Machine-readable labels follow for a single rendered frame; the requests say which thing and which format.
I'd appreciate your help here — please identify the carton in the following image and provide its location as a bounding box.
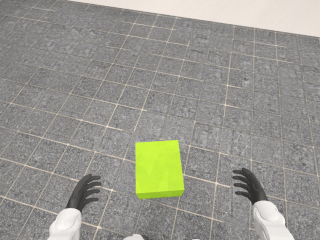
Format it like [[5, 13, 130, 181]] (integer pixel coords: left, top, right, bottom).
[[135, 140, 185, 199]]

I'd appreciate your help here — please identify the robot right forearm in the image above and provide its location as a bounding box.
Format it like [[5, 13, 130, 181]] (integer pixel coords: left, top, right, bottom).
[[252, 200, 295, 240]]

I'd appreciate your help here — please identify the robot left forearm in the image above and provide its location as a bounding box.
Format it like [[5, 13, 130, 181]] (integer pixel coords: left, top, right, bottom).
[[47, 208, 82, 240]]

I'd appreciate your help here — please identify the right robot hand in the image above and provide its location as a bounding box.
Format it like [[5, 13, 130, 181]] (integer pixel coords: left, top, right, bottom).
[[232, 167, 269, 205]]

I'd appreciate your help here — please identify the left robot hand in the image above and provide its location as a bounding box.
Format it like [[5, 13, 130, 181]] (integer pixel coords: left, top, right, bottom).
[[65, 173, 102, 213]]

